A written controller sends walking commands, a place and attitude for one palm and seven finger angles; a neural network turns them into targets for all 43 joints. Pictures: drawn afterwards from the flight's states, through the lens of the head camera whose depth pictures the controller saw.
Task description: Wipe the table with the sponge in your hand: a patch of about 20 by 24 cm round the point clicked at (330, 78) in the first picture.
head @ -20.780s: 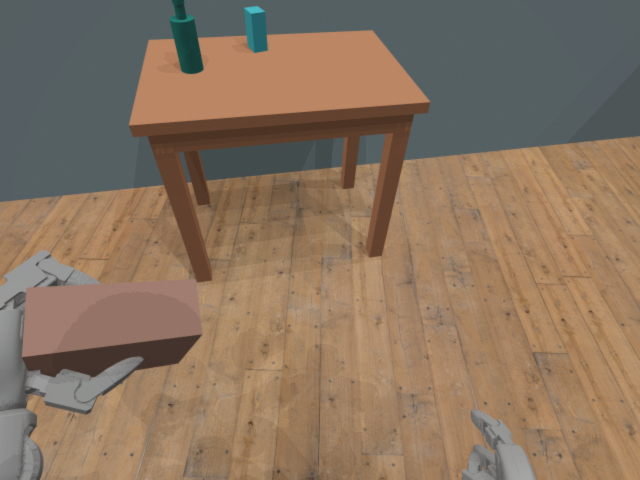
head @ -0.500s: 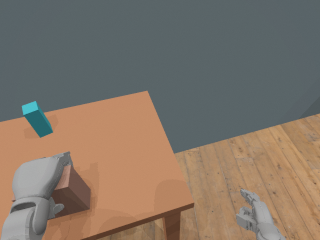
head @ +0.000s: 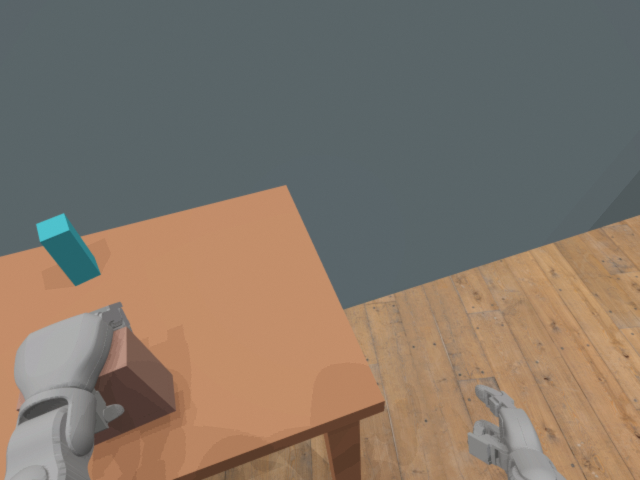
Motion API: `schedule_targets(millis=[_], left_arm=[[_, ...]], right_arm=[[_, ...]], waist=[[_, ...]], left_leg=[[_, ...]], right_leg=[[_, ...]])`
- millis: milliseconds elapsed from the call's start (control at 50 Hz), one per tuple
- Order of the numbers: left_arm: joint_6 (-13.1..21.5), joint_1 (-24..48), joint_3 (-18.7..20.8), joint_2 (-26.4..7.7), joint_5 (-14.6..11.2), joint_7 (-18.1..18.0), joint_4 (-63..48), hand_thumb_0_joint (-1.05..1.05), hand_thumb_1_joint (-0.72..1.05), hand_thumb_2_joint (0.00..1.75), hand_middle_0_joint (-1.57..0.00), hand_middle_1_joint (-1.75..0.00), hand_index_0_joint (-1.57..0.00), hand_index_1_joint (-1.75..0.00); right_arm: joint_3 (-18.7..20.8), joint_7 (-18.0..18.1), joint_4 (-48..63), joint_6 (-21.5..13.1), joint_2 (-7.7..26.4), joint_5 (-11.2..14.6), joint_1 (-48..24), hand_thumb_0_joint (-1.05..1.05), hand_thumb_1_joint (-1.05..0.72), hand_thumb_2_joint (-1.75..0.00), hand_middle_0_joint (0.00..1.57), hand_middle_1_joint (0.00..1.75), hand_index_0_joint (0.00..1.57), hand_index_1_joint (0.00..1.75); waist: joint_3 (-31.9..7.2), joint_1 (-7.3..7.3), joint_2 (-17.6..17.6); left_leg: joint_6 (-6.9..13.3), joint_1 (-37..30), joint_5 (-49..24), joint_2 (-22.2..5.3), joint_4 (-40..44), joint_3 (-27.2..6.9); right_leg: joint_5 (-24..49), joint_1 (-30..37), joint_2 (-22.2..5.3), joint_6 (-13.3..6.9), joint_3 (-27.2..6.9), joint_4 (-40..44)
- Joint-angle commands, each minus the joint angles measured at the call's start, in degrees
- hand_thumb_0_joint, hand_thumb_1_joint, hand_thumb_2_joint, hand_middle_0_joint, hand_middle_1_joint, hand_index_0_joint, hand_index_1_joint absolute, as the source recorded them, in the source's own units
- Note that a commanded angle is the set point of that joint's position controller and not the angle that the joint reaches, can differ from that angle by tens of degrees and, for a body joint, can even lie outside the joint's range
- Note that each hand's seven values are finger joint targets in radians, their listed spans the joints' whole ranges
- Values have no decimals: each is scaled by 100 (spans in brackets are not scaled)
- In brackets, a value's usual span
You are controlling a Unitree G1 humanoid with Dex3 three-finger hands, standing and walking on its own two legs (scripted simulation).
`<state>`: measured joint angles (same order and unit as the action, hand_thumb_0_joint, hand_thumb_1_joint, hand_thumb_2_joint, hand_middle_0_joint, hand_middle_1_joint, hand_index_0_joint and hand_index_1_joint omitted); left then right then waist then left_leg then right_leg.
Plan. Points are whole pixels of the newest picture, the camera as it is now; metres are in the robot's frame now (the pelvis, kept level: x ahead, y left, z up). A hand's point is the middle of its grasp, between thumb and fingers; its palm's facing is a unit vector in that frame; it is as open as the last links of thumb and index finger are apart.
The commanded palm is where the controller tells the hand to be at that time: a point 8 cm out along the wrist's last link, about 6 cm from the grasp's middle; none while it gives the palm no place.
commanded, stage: lower the sponge onto the table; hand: left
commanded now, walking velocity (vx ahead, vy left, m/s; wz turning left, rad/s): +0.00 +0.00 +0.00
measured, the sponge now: (115, 397) +0.19 +0.30 +0.02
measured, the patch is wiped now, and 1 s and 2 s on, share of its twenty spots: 0.00 0.00 0.35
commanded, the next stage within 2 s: wipe forward along the first lane in 0.60 s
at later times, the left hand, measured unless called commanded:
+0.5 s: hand (120, 391) +0.19 +0.29 +0.04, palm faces -0.07 -0.12 -0.99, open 9.6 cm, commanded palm +0.16 +0.28 +0.10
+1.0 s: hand (122, 377) +0.20 +0.30 +0.04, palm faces -0.05 -0.08 -1.00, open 9.6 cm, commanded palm +0.19 +0.30 +0.08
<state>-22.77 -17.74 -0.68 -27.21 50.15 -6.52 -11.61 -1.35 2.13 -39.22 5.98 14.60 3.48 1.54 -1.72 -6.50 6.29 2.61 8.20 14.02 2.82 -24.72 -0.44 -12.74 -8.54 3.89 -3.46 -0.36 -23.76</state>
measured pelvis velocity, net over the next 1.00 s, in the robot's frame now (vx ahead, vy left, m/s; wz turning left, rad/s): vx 0.00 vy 0.00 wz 0.02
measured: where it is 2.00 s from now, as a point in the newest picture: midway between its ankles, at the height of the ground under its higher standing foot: outside the picture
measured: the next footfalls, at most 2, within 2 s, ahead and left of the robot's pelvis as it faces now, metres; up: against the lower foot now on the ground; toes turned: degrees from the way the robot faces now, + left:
none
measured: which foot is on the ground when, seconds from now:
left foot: down 0.00-1.00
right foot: down 0.00-1.00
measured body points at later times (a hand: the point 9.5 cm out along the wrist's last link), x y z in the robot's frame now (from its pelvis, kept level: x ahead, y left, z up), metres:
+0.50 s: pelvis +0.01 +0.00 +0.00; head +0.00 -0.04 +0.45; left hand +0.19 +0.29 +0.09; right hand +0.25 -0.21 -0.09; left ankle -0.01 +0.09 -0.74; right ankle +0.00 -0.08 -0.74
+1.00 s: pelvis +0.00 +0.00 +0.00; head +0.00 -0.04 +0.45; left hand +0.20 +0.30 +0.09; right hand +0.24 -0.21 -0.10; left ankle -0.01 +0.09 -0.74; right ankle +0.00 -0.08 -0.74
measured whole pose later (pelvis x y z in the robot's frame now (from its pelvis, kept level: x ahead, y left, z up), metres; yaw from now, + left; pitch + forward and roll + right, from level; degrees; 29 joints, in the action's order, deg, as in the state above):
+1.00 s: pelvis +0.00 +0.00 +0.00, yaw +1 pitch +0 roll +0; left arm -18.8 -11.5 -3.5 -25.3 53.1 -7.5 0.2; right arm -0.9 3.1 -40.0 5.6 14.7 3.3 1.9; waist -2.7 -6.6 5.3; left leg 2.5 12.6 14.6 3.1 -26.9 -1.5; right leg -13.7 -12.7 3.7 -3.6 0.7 -26.0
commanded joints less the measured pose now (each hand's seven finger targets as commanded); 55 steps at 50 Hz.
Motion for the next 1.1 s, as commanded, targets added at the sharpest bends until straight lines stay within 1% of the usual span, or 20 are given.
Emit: schedule_targets(millis=[0, 20, 80, 100, 120, 140, 180, 200, 260, 300, 360, 420, 480, 560, 680, 800, 880, 980, 1000, 1080], left_arm=[[-288, 566, -5, -547, 47, 188, -916, 0, 10, 130, -120, -160, -120, -160], [-213, 693, -111, -503, 57, 260, -977, 0, 10, 130, -120, -160, -120, -160], [180, 1155, 267, -1090, 340, 278, -1040, 0, 10, 130, -120, -160, -120, -160], [340, 1237, 526, -1388, 437, 213, -1269, 0, 10, 130, -120, -160, -120, -160], [530, 1318, 488, -1275, 517, 110, -1355, 0, 10, 130, -120, -160, -120, -160], [667, 1168, 757, -1478, 617, -21, -1263, 0, 10, 130, -120, -160, -120, -160], [820, 946, 874, -1389, 593, -234, -1088, 0, 10, 130, -120, -160, -120, -160], [791, 884, 903, -1345, 515, -290, -1094, 0, 10, 130, -120, -160, -120, -160], [568, 554, 640, -858, 319, -393, -741, 0, 10, 130, -120, -160, -120, -160], [298, 483, 601, -831, 207, -338, -537, 0, 10, 130, -120, -160, -120, -160], [99, 523, 264, -642, 198, -182, -617, 0, 10, 130, -120, -160, -120, -160], [195, 779, 99, -653, 304, -72, -890, 0, 10, 130, -120, -160, -120, -160], [512, 566, 348, -876, 435, -172, -923, 0, 10, 130, -120, -160, -120, -160], [637, 276, 389, -718, 354, -292, -655, 0, 10, 130, -120, -160, -120, -160], [477, 352, 436, -769, 415, -427, -495, 0, 10, 130, -120, -160, -120, -160], [364, 853, 388, -787, 466, -417, -190, 0, 10, 130, -120, -160, -120, -160], [377, 1282, 403, -873, 435, -365, 398, 0, 10, 130, -120, -160, -120, -160], [455, 1790, 393, -978, 460, -253, 1034, 0, 10, 130, -120, -160, -120, -160], [447, 1906, 366, -990, 447, -212, 1036, 0, 10, 130, -120, -160, -120, -160], [576, 2290, 300, -999, 456, -113, 1626, 0, 10, 130, -120, -160, -120, -160]], right_arm=[[159, 42, 1190, -328, 625, 55, -1576, 0, -90, -90, 20, 30, 20, 30], [168, 43, 1206, -351, 620, 42, -1432, 0, -90, -90, 20, 30, 20, 30], [177, 110, 1170, -390, 635, -94, -1241, 0, -90, -90, 20, 30, 20, 30], [183, 123, 1174, -413, 631, -137, -1211, 0, -90, -90, 20, 30, 20, 30], [179, 130, 1198, -450, 558, -152, -1186, 0, -90, -90, 20, 30, 20, 30], [219, 141, 1156, -475, 553, -190, -1095, 0, -90, -90, 20, 30, 20, 30], [245, 134, 1102, -477, 545, -163, -1042, 0, -90, -90, 20, 30, 20, 30], [238, 121, 1105, -471, 557, -137, -1086, 0, -90, -90, 20, 30, 20, 30], [279, 67, 1063, -437, 573, -52, -1141, 0, -90, -90, 20, 30, 20, 30], [249, 47, 1036, -384, 625, 3, -1316, 0, -90, -90, 20, 30, 20, 30], [255, 31, 1082, -339, 636, -5, -1282, 0, -90, -90, 20, 30, 20, 30], [247, 36, 1147, -378, 611, -63, -1239, 0, -90, -90, 20, 30, 20, 30], [287, 41, 1128, -412, 576, -130, -1093, 0, -90, -90, 20, 30, 20, 30], [306, 8, 1072, -419, 583, -89, -1011, 0, -90, -90, 20, 30, 20, 30], [316, 0, 1036, -365, 606, -59, -1087, 0, -90, -90, 20, 30, 20, 30], [281, 56, 1005, -335, 615, -43, -1173, 0, -90, -90, 20, 30, 20, 30], [282, 135, 889, -309, 656, -20, -1063, 0, -90, -90, 20, 30, 20, 30], [260, 216, 821, -329, 682, 6, -976, 0, -90, -90, 20, 30, 20, 30], [234, 227, 859, -330, 692, 16, -1038, 0, -90, -90, 20, 30, 20, 30], [252, 262, 790, -353, 723, 38, -828, 0, -90, -90, 20, 30, 20, 30]], waist=[[-384, 64, -409], [-436, 128, -553], [-734, 79, -712], [-821, 17, -549], [-1001, -8, -410], [-1007, -103, -367], [-931, -116, -213], [-845, -119, -55], [-603, -84, -183], [-451, -63, -133], [-679, 21, -446], [-846, 80, -458], [-1111, -26, -580], [-732, -13, -612], [-711, -39, -421], [-762, 7, -471], [-690, 84, -818], [-582, 158, -842], [-562, 158, -604], [-618, 229, -786]], left_leg=[[3, 123, -1055, -121, 369, -576], [49, 142, -989, -127, 353, -564], [117, 37, -1038, -97, 233, -503], [106, -26, -1025, -97, 236, -560], [114, -87, -1101, -102, 207, -518], [87, -116, -1183, -108, 144, -496], [18, -102, -1304, -110, 123, -518], [-2, -81, -1247, -99, 194, -621], [-55, 50, -1258, -134, 183, -547], [-70, 128, -1170, -112, 264, -572], [-20, 151, -1340, -112, 207, -520], [58, 67, -1393, -99, 137, -506], [76, -14, -1632, -85, 5, -486], [0, 120, -1489, -130, 49, -543], [-27, 219, -1348, -118, 52, -500], [-14, 266, -1218, -95, 95, -516], [21, 414, -902, -71, 69, -441], [44, 560, -657, -21, 47, -390], [34, 570, -549, -12, 115, -415], [51, 707, -437, 15, 28, -351]], right_leg=[[633, 132, -265, -97, -648, 422], [554, 130, -281, -59, -565, 413], [605, 179, -286, -49, -626, 410], [531, 225, -233, -103, -762, 398], [561, 289, -263, -96, -664, 336], [612, 267, -226, -148, -730, 325], [804, 220, -204, -196, -761, 313], [751, 208, -166, -232, -852, 348], [849, 49, -231, -176, -707, 346], [770, 45, -219, -182, -752, 392], [1071, 179, -283, -106, -598, 296], [1139, 220, -277, -101, -621, 248], [1521, 330, -278, -107, -666, 152], [1365, 57, -242, -118, -640, 176], [1111, -8, -243, -136, -639, 174], [970, -32, -206, -151, -655, 169], [727, -115, -238, -81, -587, 228], [468, -230, -242, -54, -540, 280], [302, -254, -227, -80, -597, 313], [255, -295, -251, -34, -496, 299]])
